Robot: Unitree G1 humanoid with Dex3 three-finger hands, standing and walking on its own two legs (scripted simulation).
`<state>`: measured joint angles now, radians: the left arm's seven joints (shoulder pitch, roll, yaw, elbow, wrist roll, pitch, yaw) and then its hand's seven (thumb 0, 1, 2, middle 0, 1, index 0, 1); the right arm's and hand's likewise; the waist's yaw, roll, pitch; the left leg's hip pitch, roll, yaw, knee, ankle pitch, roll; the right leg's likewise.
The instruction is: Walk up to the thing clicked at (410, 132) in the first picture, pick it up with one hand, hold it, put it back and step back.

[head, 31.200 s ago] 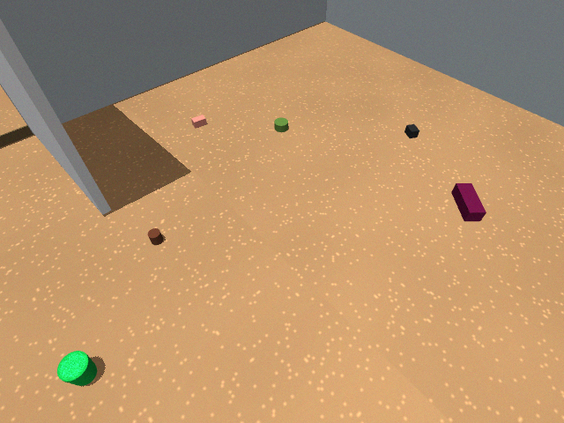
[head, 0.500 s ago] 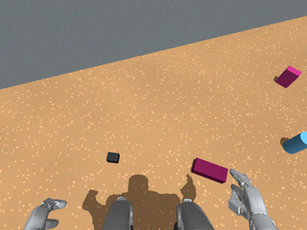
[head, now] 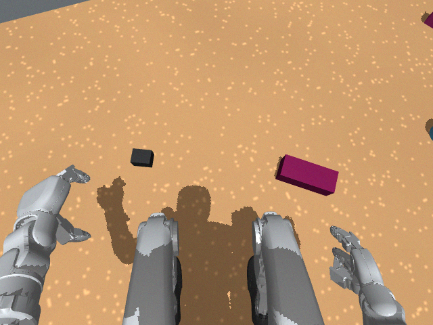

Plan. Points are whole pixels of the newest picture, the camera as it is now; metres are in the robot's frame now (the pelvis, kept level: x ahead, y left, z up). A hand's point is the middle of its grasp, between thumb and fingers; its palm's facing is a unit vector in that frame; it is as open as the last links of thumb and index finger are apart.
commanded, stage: rise first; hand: left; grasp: from above
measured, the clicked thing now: (142, 158) +0.52 +0.24 -0.47
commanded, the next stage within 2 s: none
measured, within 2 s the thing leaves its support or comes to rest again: neither
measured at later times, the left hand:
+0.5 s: hand (98, 180) +0.40 +0.30 -0.27, palm faces -0.46 -0.10 -0.88, open 11.9 cm
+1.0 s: hand (108, 171) +0.44 +0.29 -0.32, palm faces -0.48 +0.03 -0.87, open 12.2 cm
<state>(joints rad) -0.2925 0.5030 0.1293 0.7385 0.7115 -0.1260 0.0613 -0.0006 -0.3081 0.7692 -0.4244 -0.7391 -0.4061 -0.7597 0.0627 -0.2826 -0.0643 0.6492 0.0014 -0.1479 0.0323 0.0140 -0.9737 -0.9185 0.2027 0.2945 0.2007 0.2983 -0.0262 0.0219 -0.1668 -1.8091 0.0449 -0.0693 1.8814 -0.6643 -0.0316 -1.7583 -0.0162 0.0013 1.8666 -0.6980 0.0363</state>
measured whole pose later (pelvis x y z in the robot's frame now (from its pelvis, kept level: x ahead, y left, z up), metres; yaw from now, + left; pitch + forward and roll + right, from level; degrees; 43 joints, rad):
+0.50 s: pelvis -0.03 +0.01 -0.13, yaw -4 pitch +33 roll -7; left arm -0.74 0.71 0.14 1.16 1.17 -0.36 0.23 0.00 -0.16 0.74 -0.42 -0.64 -0.41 -0.65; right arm 0.13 -0.27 -0.02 0.75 -0.08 -0.01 0.09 0.01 -0.89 -0.90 0.20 0.29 0.20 0.30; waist -0.12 -0.01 -0.08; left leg -2.21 0.03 -0.14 2.29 -0.65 -0.02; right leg -2.12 0.01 -0.02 2.23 -0.68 0.05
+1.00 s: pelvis -0.02 +0.01 -0.16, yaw -6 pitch +32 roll -9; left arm -0.87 0.83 0.12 1.34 1.35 -0.43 0.31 0.00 -0.18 0.74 -0.40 -0.61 -0.38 -0.62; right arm 0.11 -0.25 0.05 0.76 -0.15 0.04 0.12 0.01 -0.90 -0.90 0.20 0.29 0.20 0.30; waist -0.19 -0.03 -0.04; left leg -2.31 0.02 -0.18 2.41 -0.68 -0.03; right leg -2.20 0.02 -0.04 2.34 -0.70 0.06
